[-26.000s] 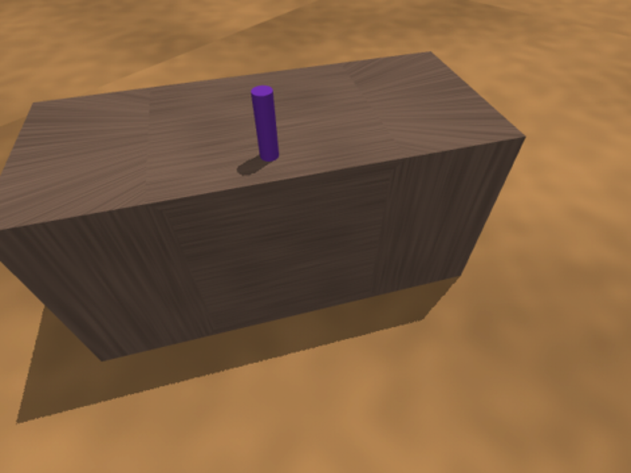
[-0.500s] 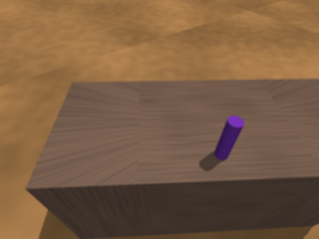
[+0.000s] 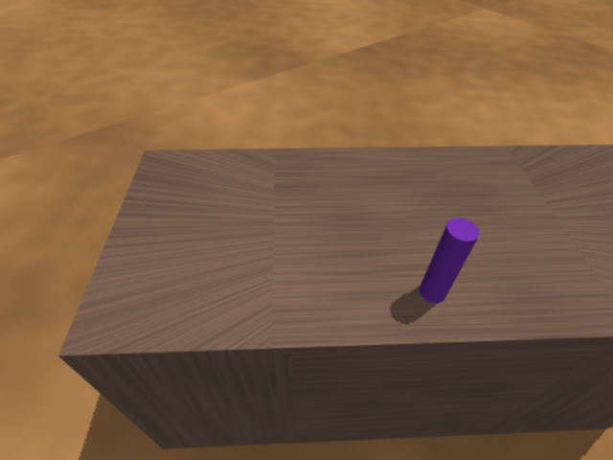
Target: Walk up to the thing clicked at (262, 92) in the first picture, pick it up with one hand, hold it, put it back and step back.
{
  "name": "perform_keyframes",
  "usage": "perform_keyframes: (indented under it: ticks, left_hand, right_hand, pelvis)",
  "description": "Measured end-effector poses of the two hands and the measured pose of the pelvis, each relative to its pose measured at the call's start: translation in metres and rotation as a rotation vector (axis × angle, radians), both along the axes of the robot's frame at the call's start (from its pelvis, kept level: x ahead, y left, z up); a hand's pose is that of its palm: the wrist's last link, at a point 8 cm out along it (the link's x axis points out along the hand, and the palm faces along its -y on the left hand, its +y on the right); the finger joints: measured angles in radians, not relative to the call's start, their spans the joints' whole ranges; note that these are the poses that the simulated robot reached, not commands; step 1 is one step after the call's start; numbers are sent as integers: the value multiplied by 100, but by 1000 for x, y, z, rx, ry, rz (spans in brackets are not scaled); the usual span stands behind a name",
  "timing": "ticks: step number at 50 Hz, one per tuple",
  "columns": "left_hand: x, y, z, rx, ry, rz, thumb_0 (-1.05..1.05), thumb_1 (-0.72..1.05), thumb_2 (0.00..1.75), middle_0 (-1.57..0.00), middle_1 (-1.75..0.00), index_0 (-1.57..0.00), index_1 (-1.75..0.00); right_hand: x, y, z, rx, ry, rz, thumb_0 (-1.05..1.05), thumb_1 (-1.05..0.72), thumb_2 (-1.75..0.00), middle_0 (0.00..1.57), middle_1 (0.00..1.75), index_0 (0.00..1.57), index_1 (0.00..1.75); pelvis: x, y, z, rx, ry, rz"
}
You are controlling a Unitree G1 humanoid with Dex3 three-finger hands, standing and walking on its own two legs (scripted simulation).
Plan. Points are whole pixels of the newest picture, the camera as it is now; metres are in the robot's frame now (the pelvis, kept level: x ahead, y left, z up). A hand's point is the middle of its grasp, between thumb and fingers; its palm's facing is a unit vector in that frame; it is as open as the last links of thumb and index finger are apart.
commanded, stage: home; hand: right
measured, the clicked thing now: (446, 263) +0.43 -0.23 -0.04
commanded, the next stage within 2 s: stand in 0.86 s
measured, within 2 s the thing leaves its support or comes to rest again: neither
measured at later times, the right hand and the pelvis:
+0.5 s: hand out of the picture +0.09 -0.25 -0.15, palm faces -0.02 +0.93 -0.36, open 17.4 cm; pelvis +0.02 +0.00 +0.00, yaw +0 degrees
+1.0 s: hand out of the picture +0.07 -0.25 -0.15, palm faces -0.01 +0.93 -0.36, open 17.4 cm; pelvis +0.01 +0.00 +0.00, yaw +0 degrees
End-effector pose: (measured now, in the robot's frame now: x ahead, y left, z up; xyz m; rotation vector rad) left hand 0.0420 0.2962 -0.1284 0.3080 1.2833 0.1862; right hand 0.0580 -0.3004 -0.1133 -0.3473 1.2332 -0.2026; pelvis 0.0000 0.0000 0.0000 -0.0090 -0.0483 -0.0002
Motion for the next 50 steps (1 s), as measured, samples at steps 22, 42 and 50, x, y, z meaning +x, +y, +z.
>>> perform_keyframes:
  ticks: [22, 42, 50]
  left_hand:
    - [35, 2, 3, 2, -29, -14, 0, 90, 90, -20, -29, -20, -30]
    - [31, 2, 5, 6, -51, -11, 0, 90, 90, -20, -29, -20, -30]
    - [20, 2, 3, 2, -26, -7, 0, 90, 90, -20, -29, -20, -30]
  right_hand:
    - [26, 5, 0, 2, -13, -6, 0, 53, -6, 6, 5, 6, 5]
    - [21, 4, 1, 6, -29, -16, 0, 54, -6, 6, 5, 6, 5]
    - [9, 4, 0, 5, -4, -23, 0, 53, -6, 6, 5, 6, 6]
  pelvis:
    - [17, 4, 1, 5, 9, -4]
    - [11, 3, 1, 4, -6, 0]
    - [7, 4, 1, 3, -3, 1]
